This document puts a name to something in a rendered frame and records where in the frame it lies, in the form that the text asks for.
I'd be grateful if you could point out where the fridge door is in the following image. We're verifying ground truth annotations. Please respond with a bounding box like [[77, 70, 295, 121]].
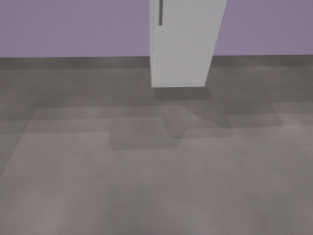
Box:
[[154, 0, 227, 83]]

